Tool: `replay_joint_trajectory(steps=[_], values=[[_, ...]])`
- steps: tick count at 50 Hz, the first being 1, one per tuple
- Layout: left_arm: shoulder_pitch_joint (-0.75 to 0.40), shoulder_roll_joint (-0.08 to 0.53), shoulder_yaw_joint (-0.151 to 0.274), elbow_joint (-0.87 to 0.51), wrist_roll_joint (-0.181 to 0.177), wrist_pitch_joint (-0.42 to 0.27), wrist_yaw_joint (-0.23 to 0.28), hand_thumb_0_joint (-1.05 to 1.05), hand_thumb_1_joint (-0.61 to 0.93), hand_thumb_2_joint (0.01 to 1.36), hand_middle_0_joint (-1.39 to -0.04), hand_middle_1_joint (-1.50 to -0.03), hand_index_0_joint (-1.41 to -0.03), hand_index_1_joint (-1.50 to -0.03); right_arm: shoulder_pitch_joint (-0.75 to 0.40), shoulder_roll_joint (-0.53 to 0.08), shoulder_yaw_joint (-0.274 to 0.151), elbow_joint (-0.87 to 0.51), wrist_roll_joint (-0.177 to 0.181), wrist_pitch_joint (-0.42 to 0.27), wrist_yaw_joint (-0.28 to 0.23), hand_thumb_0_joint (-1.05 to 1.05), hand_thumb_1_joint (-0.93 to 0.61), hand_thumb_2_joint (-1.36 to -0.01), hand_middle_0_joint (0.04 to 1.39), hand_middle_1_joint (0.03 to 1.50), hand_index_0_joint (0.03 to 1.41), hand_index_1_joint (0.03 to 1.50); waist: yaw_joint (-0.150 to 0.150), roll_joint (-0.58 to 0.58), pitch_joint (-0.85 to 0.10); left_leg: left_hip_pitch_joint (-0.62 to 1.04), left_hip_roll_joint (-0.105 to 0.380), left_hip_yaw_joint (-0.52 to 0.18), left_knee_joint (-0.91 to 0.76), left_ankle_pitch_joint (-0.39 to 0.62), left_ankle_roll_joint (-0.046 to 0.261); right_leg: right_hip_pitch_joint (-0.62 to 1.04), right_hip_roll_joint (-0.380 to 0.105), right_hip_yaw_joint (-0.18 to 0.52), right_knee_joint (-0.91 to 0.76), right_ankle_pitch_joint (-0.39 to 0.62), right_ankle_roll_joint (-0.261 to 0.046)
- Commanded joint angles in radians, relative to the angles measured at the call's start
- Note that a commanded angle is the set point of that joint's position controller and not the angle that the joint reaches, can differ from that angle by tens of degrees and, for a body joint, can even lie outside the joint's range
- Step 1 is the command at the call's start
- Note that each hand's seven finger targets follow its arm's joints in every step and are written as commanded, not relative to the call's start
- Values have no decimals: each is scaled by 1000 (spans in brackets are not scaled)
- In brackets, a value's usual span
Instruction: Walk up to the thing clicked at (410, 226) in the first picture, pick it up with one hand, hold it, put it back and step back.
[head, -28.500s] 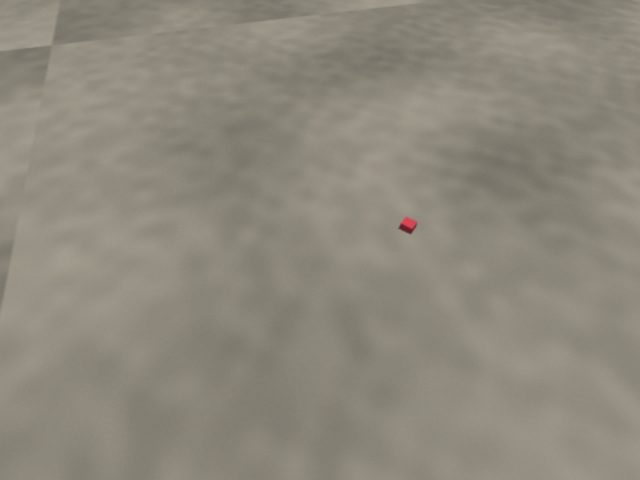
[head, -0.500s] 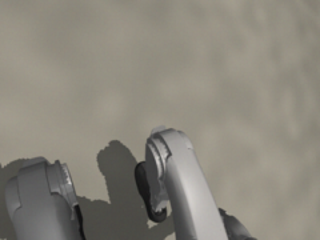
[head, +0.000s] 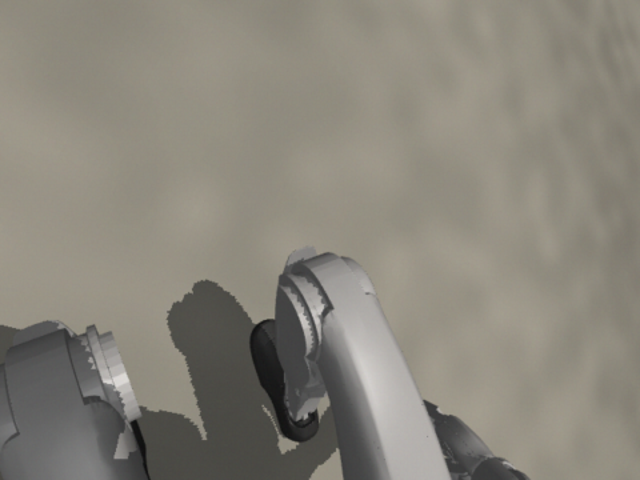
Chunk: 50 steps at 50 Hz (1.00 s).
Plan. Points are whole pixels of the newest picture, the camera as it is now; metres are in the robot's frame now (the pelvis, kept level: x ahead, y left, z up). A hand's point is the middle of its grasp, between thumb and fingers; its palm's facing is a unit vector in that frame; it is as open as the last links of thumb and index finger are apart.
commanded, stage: rest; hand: left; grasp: from above
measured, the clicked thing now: out of the picture +0.46 +0.32 -0.27
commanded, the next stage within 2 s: open in 0.50 s
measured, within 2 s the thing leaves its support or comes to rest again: rests again in 0.10 s
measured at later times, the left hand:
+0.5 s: hand out of the picture +0.45 +0.32 -0.25, palm faces -0.48 -0.10 -0.87, open 7.9 cm
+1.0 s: hand out of the picture +0.45 +0.32 -0.25, palm faces -0.48 -0.10 -0.87, open 9.3 cm
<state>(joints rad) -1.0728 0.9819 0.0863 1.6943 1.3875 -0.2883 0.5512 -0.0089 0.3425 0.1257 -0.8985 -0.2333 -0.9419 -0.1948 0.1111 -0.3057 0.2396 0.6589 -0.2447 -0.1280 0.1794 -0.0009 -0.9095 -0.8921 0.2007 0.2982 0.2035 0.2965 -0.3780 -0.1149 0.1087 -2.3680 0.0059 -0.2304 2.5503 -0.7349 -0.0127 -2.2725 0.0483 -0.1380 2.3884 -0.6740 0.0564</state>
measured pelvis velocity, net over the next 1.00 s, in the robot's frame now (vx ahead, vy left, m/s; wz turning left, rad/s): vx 0.00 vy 0.00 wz -0.03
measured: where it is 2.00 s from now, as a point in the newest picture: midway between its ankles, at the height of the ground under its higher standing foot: (216, 441)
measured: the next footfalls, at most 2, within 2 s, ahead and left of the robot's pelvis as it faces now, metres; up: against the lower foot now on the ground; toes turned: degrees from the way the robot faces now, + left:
none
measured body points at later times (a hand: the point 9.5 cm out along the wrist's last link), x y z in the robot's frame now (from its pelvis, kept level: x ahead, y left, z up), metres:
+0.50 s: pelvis +0.00 +0.00 +0.00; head +0.28 +0.13 +0.33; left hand +0.47 +0.32 -0.20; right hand +0.05 -0.26 -0.06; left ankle +0.06 +0.13 -0.27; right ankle +0.11 -0.12 -0.27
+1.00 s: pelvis +0.00 +0.00 +0.00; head +0.27 +0.13 +0.33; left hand +0.47 +0.32 -0.20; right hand +0.05 -0.25 -0.06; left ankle +0.06 +0.13 -0.27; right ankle +0.11 -0.12 -0.27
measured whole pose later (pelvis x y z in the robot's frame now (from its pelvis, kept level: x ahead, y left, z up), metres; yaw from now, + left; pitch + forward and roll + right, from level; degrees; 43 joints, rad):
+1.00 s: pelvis +0.00 +0.00 +0.00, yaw -2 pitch +28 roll -14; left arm -1.07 1.05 0.08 1.72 1.37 -0.29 0.58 -0.01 0.20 0.37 -0.67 -0.44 -0.69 -0.41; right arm 0.09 -0.33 0.31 0.62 -0.26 -0.17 0.20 0.00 -0.91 -0.89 0.20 0.30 0.20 0.30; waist -0.40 -0.15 0.16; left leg -2.36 0.01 -0.26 2.57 -0.74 -0.01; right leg -2.25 0.06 -0.16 2.38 -0.66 0.07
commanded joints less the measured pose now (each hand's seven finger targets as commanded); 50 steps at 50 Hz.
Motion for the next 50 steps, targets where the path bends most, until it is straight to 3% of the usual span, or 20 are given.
replay_joint_trajectory(steps=[1,3,6,9,10,14,20,21,23,26,27,29,30,31,32,34,37,44,47,50], values=[[-258,228,30,-104,-15,1,36,0,843,281,-1132,-318,-1173,-276,198,-334,-94,9,-1,-10,-7,0,-906,-900,200,300,200,300,-39,513,-620,536,19,98,-259,260,18,335,31,-114,-188,270,-81],[-255,259,47,-126,-22,-2,40,0,836,290,-1126,-326,-1166,-283,188,-338,-93,8,0,-14,-8,0,-906,-900,200,301,200,301,-22,526,-642,544,19,98,-260,274,16,355,32,-115,-194,278,-83],[-241,262,51,-103,-18,-6,46,0,853,280,-1130,-331,-1175,-285,196,-338,-82,2,-10,-14,-2,0,-906,-900,200,301,200,301,-38,525,-627,529,20,91,-264,270,15,363,34,-122,-184,277,-82],[-266,256,23,-142,-18,-8,46,0,811,293,-1126,-293,-1157,-261,181,-335,-75,-10,-4,-16,-2,0,-908,-902,200,301,200,301,-30,526,-658,526,22,99,-246,270,23,390,40,-105,-196,290,-80],[-243,278,53,-114,-22,-6,51,0,832,285,-1132,-305,-1168,-267,195,-340,-74,7,-10,-16,-1,0,-908,-902,200,301,200,301,-40,513,-649,519,22,100,-236,283,25,403,39,-112,-195,306,-75],[-216,293,58,-98,-26,-13,54,0,836,285,-1139,-290,-1171,-256,184,-350,-70,-1,-9,-16,-4,0,-907,-902,200,300,200,301,-30,494,-610,487,21,94,-244,262,23,387,41,-117,-202,277,-80],[-222,269,27,-96,-31,-13,53,0,828,287,-1131,-294,-1163,-261,182,-343,-62,-1,-12,-20,5,0,-907,-902,200,300,200,301,-39,515,-622,514,28,84,-250,264,20,388,45,-121,-187,284,-78],[-255,236,-9,-117,-28,-15,49,0,836,278,-1140,-287,-1172,-254,174,-343,-55,-9,-13,-23,6,0,-909,-903,200,301,200,301,-51,515,-606,508,26,82,-245,259,21,369,46,-125,-190,282,-78],[-218,282,20,-75,-23,-13,58,0,846,298,-1161,-275,-1187,-249,177,-357,-58,-6,-7,-23,2,0,-910,-903,200,301,200,301,-42,517,-598,510,26,78,-254,263,18,373,44,-128,-186,281,-79],[-227,265,7,-74,-23,-14,64,0,855,270,-1160,-263,-1190,-232,175,-352,-50,-6,-13,-22,5,0,-907,-902,200,300,200,300,-45,517,-603,508,27,75,-259,271,17,381,47,-132,-185,292,-76],[-238,231,-23,-81,-24,-14,58,0,835,259,-1148,-260,-1177,-229,172,-343,-45,-3,-13,-27,9,0,-909,-903,200,300,200,300,-51,512,-587,515,27,76,-254,268,18,366,45,-130,-183,294,-76],[-212,281,17,-43,-24,-12,70,0,849,281,-1160,-268,-1187,-241,166,-365,-49,-9,-11,-24,3,0,-908,-903,200,300,200,300,-44,512,-574,510,29,65,-262,265,13,357,44,-138,-183,284,-79],[-227,240,-20,-49,-22,-13,60,0,843,257,-1149,-264,-1180,-232,155,-359,-41,-23,-12,-31,8,0,-909,-903,200,300,200,300,-61,512,-547,493,28,71,-251,254,17,340,43,-134,-181,277,-78],[-238,274,6,-65,-26,-18,70,0,763,286,-1069,-296,-1100,-268,166,-359,-43,-8,-14,-29,6,0,-901,-900,201,301,200,301,-51,510,-585,507,29,68,-265,247,17,373,46,-136,-190,274,-76],[-234,271,0,-67,-6,-12,69,0,683,278,-989,-298,-1020,-270,167,-362,-45,-18,-14,-29,7,0,-900,-899,201,301,201,301,-56,536,-579,535,30,66,-267,268,12,355,43,-136,-176,289,-77],[-240,276,-1,-74,-13,-9,71,0,523,251,-845,-286,-870,-261,163,-356,-38,-17,-16,-33,9,0,-900,-900,201,301,201,301,-53,531,-601,528,31,73,-253,275,17,385,47,-130,-184,302,-75],[-229,263,-2,-52,-20,-8,76,0,310,299,-745,-360,-774,-331,158,-357,-38,-15,-14,-36,11,0,-900,-900,201,301,201,301,-58,522,-569,506,30,71,-260,246,16,364,45,-133,-183,277,-76],[-237,274,3,-60,-33,-7,71,0,154,424,-617,-480,-641,-456,156,-357,-27,-19,-13,-43,12,0,-900,-900,201,301,201,301,-66,496,-548,475,30,71,-250,222,21,366,45,-133,-196,260,-74],[-251,293,8,-97,-32,-7,68,0,91,479,-563,-542,-587,-518,162,-362,-35,-20,-11,-44,8,0,-900,-900,201,301,201,301,-53,524,-600,514,31,74,-257,243,19,390,47,-127,-196,276,-74],[-213,269,4,-53,-34,-8,61,0,58,504,-528,-574,-553,-549,149,-357,-24,-23,-13,-48,13,0,-900,-901,201,301,201,301,-58,508,-545,510,32,59,-259,244,11,345,41,-144,-181,268,-75]])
